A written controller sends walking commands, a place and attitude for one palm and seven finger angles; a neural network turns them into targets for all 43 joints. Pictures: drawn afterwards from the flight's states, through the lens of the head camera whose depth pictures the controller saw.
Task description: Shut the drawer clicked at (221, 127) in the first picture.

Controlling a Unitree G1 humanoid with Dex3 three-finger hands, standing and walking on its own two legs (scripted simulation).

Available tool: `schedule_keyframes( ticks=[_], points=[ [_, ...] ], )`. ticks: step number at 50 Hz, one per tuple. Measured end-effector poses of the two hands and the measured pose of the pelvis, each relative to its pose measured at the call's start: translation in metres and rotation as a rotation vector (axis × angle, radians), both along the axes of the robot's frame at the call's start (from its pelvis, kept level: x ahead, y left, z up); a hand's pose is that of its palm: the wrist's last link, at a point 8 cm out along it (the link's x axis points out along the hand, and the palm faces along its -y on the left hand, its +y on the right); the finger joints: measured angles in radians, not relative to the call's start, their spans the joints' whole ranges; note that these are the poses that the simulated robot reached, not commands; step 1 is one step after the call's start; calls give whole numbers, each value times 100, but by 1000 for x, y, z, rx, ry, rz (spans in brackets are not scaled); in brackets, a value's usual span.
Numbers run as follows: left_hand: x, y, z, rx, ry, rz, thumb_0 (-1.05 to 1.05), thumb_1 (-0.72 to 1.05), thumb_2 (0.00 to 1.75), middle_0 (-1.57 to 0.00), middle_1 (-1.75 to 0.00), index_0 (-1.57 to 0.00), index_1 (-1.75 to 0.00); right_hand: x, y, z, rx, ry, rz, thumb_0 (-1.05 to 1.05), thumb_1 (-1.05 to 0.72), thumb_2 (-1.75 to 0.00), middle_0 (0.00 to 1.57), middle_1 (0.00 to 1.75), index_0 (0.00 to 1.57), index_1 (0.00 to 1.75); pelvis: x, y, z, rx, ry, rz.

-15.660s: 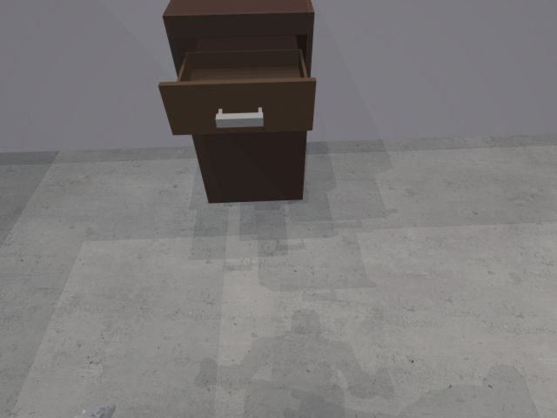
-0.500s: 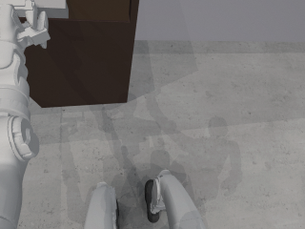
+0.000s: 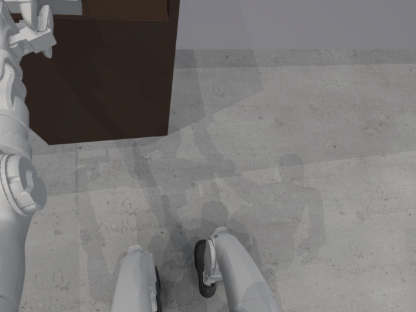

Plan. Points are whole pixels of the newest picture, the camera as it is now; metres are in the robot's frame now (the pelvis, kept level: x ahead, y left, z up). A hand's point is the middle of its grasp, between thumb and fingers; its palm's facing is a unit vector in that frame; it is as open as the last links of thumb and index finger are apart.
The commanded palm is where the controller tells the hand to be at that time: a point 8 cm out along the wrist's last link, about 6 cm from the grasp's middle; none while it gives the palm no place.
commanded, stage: pull the fist back off the drawer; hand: left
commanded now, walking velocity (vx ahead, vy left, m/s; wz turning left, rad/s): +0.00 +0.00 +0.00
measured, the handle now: out of the picture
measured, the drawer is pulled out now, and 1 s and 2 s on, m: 0.00 0.00 0.00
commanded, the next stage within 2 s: draw the hand back to the body in 0.28 s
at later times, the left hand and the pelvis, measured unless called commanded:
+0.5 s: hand (44, 37) +0.55 +0.18 +0.08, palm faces +0.03 -1.00 -0.05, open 3.2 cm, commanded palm +0.49 +0.22 +0.10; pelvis +0.06 +0.00 +0.04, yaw -1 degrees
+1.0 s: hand out of the picture +0.40 +0.20 +0.18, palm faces +0.13 -0.97 -0.20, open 3.3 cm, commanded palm +0.35 +0.25 +0.20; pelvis +0.08 -0.01 +0.11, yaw +1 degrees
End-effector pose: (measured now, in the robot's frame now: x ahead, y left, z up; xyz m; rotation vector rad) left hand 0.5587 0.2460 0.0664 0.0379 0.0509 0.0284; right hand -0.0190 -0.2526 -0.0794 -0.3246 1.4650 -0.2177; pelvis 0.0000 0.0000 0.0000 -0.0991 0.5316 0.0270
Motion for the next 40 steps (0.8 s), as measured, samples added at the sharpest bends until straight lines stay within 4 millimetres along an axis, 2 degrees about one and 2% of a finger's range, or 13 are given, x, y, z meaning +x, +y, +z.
schedule_keyframes(
  ticks=[5, 9, 22, 25, 32, 40],
  points=[
    [-4, -5, 0, -14, -7, 7, -4, 67, 89, -140, -160, -141, -160, 4, 5, 2, 24, 6, -21, 0, -91, -89, 20, 30, 20, 30, 7, 2, 7, 7, -10, -10],
    [-8, -10, 0, -19, -5, 16, -2, 76, 89, -140, -160, -141, -160, 14, 8, 6, 44, -4, -36, 0, -91, -89, 20, 30, 20, 30, 16, 4, 15, 14, -25, -20],
    [-17, -9, 7, -8, -31, 23, 1, 89, 90, -140, -160, -140, -160, 78, 2, 16, 58, -70, -26, 0, -91, -89, 20, 30, 20, 30, 51, 4, 34, 30, -59, -32],
    [-32, -8, 18, 12, -56, 1, 1, 90, 90, -140, -160, -140, -160, 97, 1, 22, 74, -107, -42, 0, -91, -89, 20, 30, 20, 30, 61, 4, 43, 32, -75, -38],
    [-88, -3, 42, -6, -15, 16, 1, 90, 90, -140, -160, -140, -160, 154, 6, 47, 116, -248, -3, 0, -91, -89, 20, 30, 20, 30, 80, 1, 72, 46, -155, -31],
    [-134, 6, 80, 2, -68, 21, 1, 90, 90, -140, -160, -140, -160, 219, 4, 69, 115, -451, 88, 0, -91, -89, 20, 30, 20, 30, 85, -3, 87, 56, -250, -2]
  ],
)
